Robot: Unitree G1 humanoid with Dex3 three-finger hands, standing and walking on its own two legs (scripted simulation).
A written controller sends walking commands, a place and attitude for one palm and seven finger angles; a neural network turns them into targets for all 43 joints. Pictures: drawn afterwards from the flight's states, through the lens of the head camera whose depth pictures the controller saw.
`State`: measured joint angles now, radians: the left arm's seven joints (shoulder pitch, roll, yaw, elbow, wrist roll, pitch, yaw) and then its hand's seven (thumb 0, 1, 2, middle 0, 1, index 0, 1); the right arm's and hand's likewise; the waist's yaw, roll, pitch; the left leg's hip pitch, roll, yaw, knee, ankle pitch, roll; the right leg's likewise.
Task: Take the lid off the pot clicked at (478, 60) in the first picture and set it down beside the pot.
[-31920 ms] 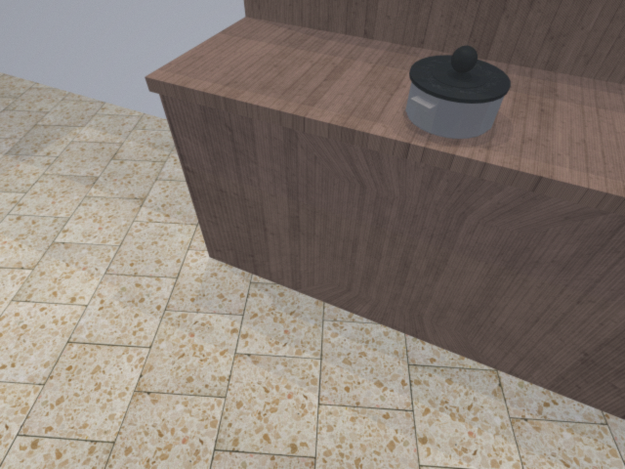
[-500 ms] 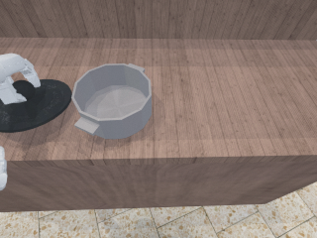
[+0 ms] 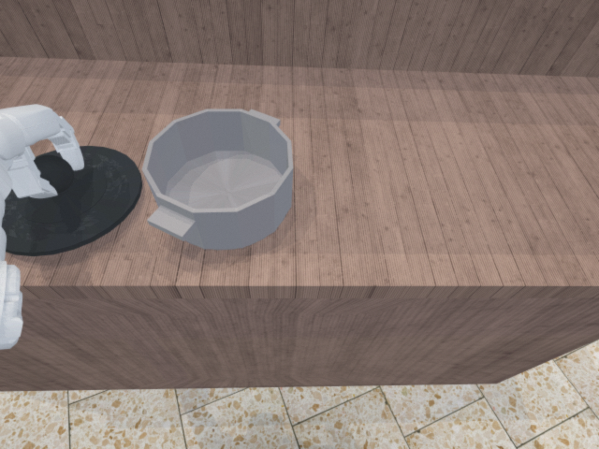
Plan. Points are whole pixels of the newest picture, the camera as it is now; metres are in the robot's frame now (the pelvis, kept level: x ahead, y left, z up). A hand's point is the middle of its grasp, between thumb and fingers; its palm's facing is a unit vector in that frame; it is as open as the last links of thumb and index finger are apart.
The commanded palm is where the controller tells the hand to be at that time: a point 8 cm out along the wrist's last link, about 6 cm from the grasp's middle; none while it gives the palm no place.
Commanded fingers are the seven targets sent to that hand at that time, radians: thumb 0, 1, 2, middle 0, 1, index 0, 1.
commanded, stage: lower the lid onto the table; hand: left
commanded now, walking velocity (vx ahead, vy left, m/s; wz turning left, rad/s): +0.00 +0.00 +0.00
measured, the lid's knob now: (51, 174) +0.47 +0.32 +0.09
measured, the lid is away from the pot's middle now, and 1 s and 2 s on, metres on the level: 0.23 0.23 0.23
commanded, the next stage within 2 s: open the fingers wide in 0.08 s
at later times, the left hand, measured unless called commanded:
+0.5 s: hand (36, 183) +0.45 +0.32 +0.10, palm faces -0.42 -0.10 -0.90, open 8.3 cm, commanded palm +0.47 +0.32 +0.16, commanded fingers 0.00 0.33 0.90 -0.63 -0.93 -0.60 -0.91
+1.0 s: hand (43, 183) +0.45 +0.32 +0.09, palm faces -0.43 -0.08 -0.90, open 9.8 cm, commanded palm +0.47 +0.32 +0.16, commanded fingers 0.00 -0.04 0.71 -0.37 -0.81 -0.37 -0.81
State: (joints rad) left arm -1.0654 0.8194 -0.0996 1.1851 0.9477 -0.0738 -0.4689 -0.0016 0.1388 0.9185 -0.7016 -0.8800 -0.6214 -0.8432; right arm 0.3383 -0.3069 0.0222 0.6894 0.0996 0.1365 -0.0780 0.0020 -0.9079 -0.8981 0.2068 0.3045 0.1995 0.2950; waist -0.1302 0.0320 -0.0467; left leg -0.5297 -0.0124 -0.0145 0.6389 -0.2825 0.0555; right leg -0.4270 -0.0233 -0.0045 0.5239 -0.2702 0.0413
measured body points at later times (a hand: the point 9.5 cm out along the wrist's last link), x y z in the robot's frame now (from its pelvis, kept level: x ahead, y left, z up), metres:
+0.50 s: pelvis +0.00 +0.00 -0.01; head +0.06 +0.02 +0.44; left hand +0.46 +0.32 +0.15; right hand +0.03 -0.27 -0.12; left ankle +0.02 +0.08 -0.73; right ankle -0.01 -0.16 -0.73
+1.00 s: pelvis +0.00 +0.01 +0.00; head +0.08 +0.03 +0.44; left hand +0.47 +0.32 +0.14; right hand +0.04 -0.26 -0.12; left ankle +0.02 +0.08 -0.73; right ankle -0.01 -0.16 -0.73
